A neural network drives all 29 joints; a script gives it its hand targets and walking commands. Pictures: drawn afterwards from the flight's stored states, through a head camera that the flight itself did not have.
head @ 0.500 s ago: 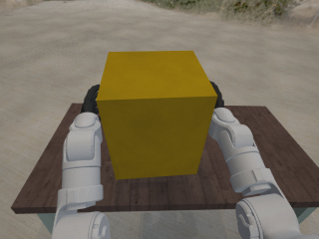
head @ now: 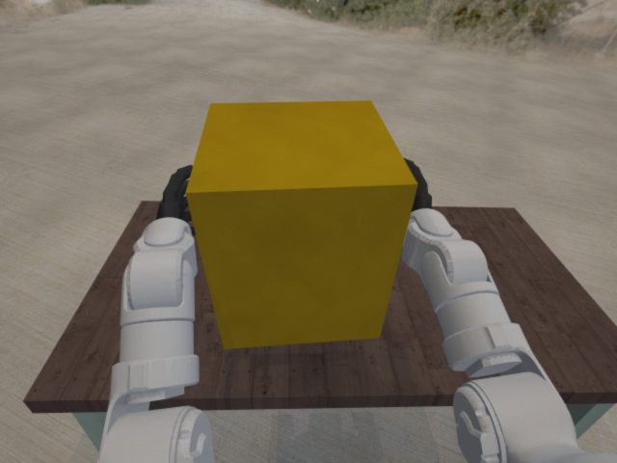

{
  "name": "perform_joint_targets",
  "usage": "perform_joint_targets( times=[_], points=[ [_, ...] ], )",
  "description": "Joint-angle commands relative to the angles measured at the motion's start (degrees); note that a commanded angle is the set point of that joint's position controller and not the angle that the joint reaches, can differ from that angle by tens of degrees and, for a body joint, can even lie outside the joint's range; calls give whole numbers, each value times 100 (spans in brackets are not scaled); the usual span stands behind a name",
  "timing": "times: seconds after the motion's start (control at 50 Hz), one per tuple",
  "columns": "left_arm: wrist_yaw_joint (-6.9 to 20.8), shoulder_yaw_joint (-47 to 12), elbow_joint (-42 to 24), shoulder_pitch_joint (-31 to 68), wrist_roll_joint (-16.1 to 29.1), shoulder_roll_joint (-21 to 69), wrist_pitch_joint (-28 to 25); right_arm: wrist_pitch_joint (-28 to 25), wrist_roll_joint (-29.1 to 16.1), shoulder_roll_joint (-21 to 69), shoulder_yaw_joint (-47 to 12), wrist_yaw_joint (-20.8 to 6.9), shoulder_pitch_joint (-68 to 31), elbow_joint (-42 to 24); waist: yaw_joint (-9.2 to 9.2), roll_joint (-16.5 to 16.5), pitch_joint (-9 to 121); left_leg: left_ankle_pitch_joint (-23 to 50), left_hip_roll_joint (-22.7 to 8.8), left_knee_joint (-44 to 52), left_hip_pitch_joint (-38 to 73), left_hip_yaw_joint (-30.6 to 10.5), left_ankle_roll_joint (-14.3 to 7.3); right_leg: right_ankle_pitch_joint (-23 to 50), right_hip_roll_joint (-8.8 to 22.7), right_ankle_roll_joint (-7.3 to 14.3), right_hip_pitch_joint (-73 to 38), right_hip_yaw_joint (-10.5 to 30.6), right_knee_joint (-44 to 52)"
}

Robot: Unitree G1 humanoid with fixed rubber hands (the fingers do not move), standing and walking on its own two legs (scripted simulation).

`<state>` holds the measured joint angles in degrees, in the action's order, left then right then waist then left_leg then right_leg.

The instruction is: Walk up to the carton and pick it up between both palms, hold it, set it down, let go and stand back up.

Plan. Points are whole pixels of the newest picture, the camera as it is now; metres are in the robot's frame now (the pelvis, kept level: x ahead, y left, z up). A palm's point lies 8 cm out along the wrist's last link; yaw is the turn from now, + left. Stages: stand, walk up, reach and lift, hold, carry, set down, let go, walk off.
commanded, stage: hold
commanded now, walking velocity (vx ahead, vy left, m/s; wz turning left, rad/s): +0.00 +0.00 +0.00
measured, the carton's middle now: (297, 224) +0.38 +0.01 +0.18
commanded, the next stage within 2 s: none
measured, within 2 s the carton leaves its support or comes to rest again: neither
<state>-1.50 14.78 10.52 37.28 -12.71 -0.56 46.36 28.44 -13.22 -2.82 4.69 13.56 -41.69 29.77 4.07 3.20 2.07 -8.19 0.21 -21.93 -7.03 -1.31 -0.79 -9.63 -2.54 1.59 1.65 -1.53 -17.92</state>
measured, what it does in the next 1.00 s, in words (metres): stands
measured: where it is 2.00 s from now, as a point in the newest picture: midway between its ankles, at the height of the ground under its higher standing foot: outside the picture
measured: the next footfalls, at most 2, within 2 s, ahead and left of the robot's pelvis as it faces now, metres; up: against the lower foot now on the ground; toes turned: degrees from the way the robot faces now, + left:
none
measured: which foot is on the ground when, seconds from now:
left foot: down 0.00-1.00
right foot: down 0.00-1.00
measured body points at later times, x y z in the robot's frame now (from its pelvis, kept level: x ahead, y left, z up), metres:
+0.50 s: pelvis +0.00 +0.00 +0.00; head -0.06 +0.03 +0.45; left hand +0.38 +0.16 +0.20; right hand +0.38 -0.15 +0.20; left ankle +0.05 +0.11 -0.75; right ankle +0.01 -0.10 -0.75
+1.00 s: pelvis +0.00 +0.00 +0.00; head -0.06 +0.03 +0.45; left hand +0.38 +0.16 +0.20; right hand +0.38 -0.15 +0.20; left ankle +0.05 +0.11 -0.75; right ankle +0.01 -0.10 -0.75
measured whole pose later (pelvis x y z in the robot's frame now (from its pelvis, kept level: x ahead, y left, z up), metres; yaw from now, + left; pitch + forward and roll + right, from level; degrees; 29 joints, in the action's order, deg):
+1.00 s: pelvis +0.00 +0.00 +0.00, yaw +0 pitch -6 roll -1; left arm -1.9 14.9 10.0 36.8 -12.6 0.0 46.5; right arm 28.9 -13.3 -3.1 4.6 13.1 -41.5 29.4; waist 4.0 2.8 2.3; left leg -8.3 0.2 -21.7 -7.1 -1.3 -0.8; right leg -9.5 -2.7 1.6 1.8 -1.3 -17.6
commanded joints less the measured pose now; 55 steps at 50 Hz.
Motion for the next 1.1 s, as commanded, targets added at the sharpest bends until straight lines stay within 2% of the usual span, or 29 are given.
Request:
perform_joint_targets(
  times=[0.0, 0.02, 0.06, 0.1, 0.14, 0.18, 0.22, 0.24, 0.26, 0.28, 0.34, 0.36, 0.4, 0.44, 0.46, 0.54, 0.56, 0.6, 0.68, 0.7, 0.72, 0.74, 0.78, 0.82, 0.88, 0.96, 1.0, 1.04, 1.08],
  points=[
    [828, -2960, -1296, 5121, 1087, 3342, -556, -463, -751, 3387, -2276, -764, -5756, -2256, 135, -541, 3020, 1172, 81, 91, 1348, 13, 143, 1039, -67, -371, 3, 7, 270],
    [833, -2832, -1111, 5070, 1007, 3277, -561, -420, -709, 3395, -2186, -758, -5682, -1984, 110, -549, 2647, 992, 81, 202, 1267, -17, 118, 815, -66, -342, 88, -21, 307],
    [794, -2917, -1309, 5108, 1074, 3372, -599, -465, -784, 3392, -2344, -775, -5836, -2374, 22, -530, 2971, 1240, 84, 98, 1367, 5, 163, 1063, -114, -363, -33, -39, 252],
    [834, -2687, -1006, 5030, 923, 3229, -527, -390, -686, 3296, -2150, -810, -5555, -1731, 53, -554, 2412, 724, 55, 266, 1181, 0, 114, 541, -28, -350, 164, -1, 358],
    [862, -2581, -736, 5138, 902, 3208, -534, -436, -622, 3340, -2092, -840, -5818, -1733, -41, -566, 2506, 451, 105, 318, 1105, 68, 47, 367, 17, -374, 219, 46, 377],
    [804, -2940, -1228, 5307, 1144, 3456, -612, -580, -752, 3517, -2186, -806, -6069, -2371, 9, -543, 3225, 978, 62, 145, 1286, 31, 122, 954, -76, -381, -46, -21, 218],
    [745, -3080, -1313, 5186, 1201, 3575, -622, -565, -862, 3481, -2319, -827, -6058, -2488, 36, -687, 3396, 1350, 47, 31, 1524, -7, 192, 1159, -135, -349, 27, -31, 207],
    [748, -2936, -1082, 5167, 1128, 3443, -597, -467, -721, 3314, -2094, -806, -5718, -2057, 181, -689, 3142, 969, 69, 113, 1441, -26, 173, 834, -85, -360, 144, -16, 288],
    [735, -2997, -1244, 5236, 1216, 3452, -625, -465, -705, 3479, -2239, -809, -5751, -2187, 142, -574, 3106, 1150, 99, 108, 1409, -26, 147, 1010, -62, -378, 66, -16, 263],
    [743, -3204, -1592, 5107, 1226, 3503, -653, -487, -779, 3490, -2381, -788, -5649, -2386, 219, -742, 3446, 1621, 67, 12, 1575, -20, 234, 1518, -128, -357, -114, -23, 208],
    [794, -2755, -902, 5007, 931, 3351, -526, -389, -761, 3267, -2189, -831, -5703, -1859, 43, -675, 2594, 940, 67, 254, 1182, -8, 173, 726, -84, -312, 89, 2, 339],
    [794, -2848, -1423, 4924, 989, 3376, -537, -452, -872, 3382, -2402, -833, -5497, -2169, 22, -661, 3045, 1347, 63, 104, 1348, 9, 184, 1196, -104, -323, -202, 11, 229],
    [799, -2820, -1163, 5065, 1020, 3334, -531, -427, -757, 3357, -2241, -826, -5767, -2125, 64, -496, 2805, 1035, 83, 171, 1314, -6, 153, 845, -103, -356, -61, -3, 292],
    [827, -2813, -1063, 4850, 963, 3342, -503, -422, -758, 3286, -2189, -825, -5685, -2022, 110, -616, 2663, 1124, 61, 180, 1305, 7, 202, 954, -111, -337, -5, -8, 310],
    [798, -2956, -1520, 5152, 1048, 3461, -576, -468, -818, 3399, -2237, -866, -5746, -2226, 55, -639, 3168, 1285, 2, 114, 1409, -16, 199, 1100, -155, -337, -56, -12, 238],
    [767, -2919, -1310, 5148, 1091, 3365, -588, -471, -806, 3390, -2301, -841, -5824, -2318, -9, -540, 2983, 1079, 54, 121, 1380, -2, 142, 875, -99, -348, 109, -3, 290],
    [755, -3172, -1604, 5040, 1254, 3449, -596, -509, -897, 3591, -2465, -817, -5696, -2605, 79, -616, 3355, 1593, 69, 13, 1544, 13, 185, 1480, -110, -383, -128, -3, 203],
    [776, -2702, -938, 4912, 902, 3275, -510, -369, -754, 3238, -2177, -822, -5623, -1883, 24, -564, 2485, 822, 62, 241, 1208, -7, 135, 632, -100, -344, 133, 24, 357],
    [770, -3094, -1606, 5266, 1245, 3468, -651, -497, -802, 3553, -2415, -844, -5829, -2533, 23, -468, 3363, 1279, 40, 81, 1389, 15, 141, 1227, -124, -370, -122, -7, 207],
    [780, -2985, -1182, 5243, 1169, 3363, -612, -431, -716, 3461, -2288, -824, -5849, -2287, 63, -495, 2990, 1056, 58, 160, 1359, -5, 128, 952, -77, -373, 69, 12, 303],
    [754, -2956, -1448, 5118, 1156, 3327, -624, -460, -849, 3603, -2502, -806, -5765, -2518, -61, -444, 3177, 1381, 88, 77, 1330, 30, 110, 1366, -91, -408, -183, 22, 214],
    [763, -2908, -1236, 4967, 1025, 3349, -539, -408, -851, 3407, -2384, -809, -5724, -2304, 4, -625, 3004, 1374, 58, 86, 1422, -32, 175, 1215, -122, -367, -42, 13, 251],
    [790, -2874, -1468, 4951, 1068, 3303, -547, -405, -884, 3478, -2429, -777, -5573, -2357, 4, -517, 3148, 1478, 67, 60, 1447, 15, 125, 1421, -83, -381, -201, 45, 219],
    [862, -2741, -990, 4812, 943, 3259, -450, -384, -786, 3326, -2269, -771, -5694, -2172, 44, -607, 2572, 1140, 95, 188, 1274, 22, 94, 1063, -24, -373, 16, 44, 295],
    [826, -2914, -1542, 4966, 1073, 3312, -535, -396, -845, 3433, -2372, -747, -5442, -2230, 91, -600, 3102, 1415, 104, 87, 1480, 54, 161, 1361, -81, -406, -92, 3, 254],
    [843, -2858, -1213, 5049, 983, 3336, -518, -404, -781, 3471, -2264, -772, -5739, -2176, 9, -565, 2910, 1002, 80, 166, 1279, 31, 132, 904, -94, -373, -64, 7, 281],
    [791, -3120, -1596, 4920, 1222, 3354, -561, -466, -917, 3537, -2530, -737, -5746, -2777, 114, -487, 3347, 1644, 129, -18, 1460, 13, 141, 1683, -96, -427, -279, 19, 197],
    [822, -2895, -1197, 5032, 985, 3263, -524, -314, -714, 3348, -2223, -757, -5450, -1983, 108, -662, 2548, 1047, 61, 175, 1307, -44, 184, 835, -63, -372, 166, -1, 315],
    [852, -2832, -1256, 5013, 1011, 3271, -520, -389, -760, 3393, -2321, -781, -5654, -2269, 69, -617, 2704, 1020, 72, 181, 1332, 44, 128, 975, -58, -370, 112, 1, 287]
  ],
)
